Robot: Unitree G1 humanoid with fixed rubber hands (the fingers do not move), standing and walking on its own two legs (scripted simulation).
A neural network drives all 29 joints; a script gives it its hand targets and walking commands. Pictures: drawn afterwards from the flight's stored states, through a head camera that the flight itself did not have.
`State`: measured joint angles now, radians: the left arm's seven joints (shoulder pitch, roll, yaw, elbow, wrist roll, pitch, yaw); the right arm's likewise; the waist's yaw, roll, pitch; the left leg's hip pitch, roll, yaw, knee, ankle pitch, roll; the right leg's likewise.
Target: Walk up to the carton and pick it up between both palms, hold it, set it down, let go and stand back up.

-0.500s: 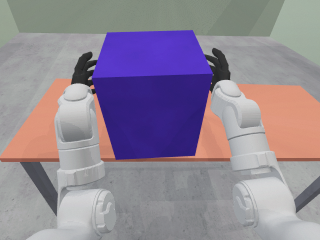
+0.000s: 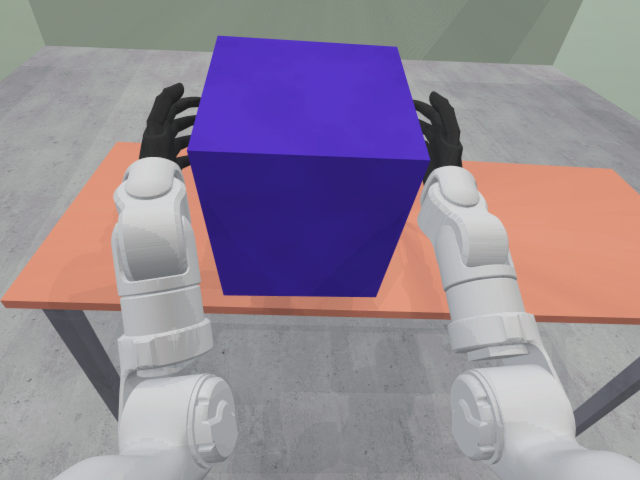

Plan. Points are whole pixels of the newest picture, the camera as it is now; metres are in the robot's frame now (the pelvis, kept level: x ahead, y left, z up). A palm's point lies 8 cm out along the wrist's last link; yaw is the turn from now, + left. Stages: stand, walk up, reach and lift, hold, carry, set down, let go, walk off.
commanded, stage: set down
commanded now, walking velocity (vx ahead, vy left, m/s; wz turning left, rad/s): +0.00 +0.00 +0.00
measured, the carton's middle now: (304, 179) +0.42 +0.01 +0.20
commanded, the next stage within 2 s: none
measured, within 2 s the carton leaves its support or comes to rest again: neither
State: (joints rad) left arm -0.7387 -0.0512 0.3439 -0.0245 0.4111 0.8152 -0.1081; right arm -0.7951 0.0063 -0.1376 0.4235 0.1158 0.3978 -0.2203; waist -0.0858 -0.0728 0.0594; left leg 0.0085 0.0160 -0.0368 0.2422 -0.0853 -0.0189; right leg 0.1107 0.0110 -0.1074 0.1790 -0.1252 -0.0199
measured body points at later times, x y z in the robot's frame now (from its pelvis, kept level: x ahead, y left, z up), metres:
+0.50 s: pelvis +0.03 -0.01 +0.00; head +0.02 +0.02 +0.45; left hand +0.40 +0.14 +0.18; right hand +0.40 -0.17 +0.17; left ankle +0.05 +0.13 -0.75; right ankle +0.00 -0.10 -0.75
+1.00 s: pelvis +0.03 +0.00 +0.00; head +0.02 +0.02 +0.45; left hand +0.42 +0.13 +0.16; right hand +0.42 -0.17 +0.16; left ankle +0.05 +0.13 -0.75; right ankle +0.00 -0.10 -0.75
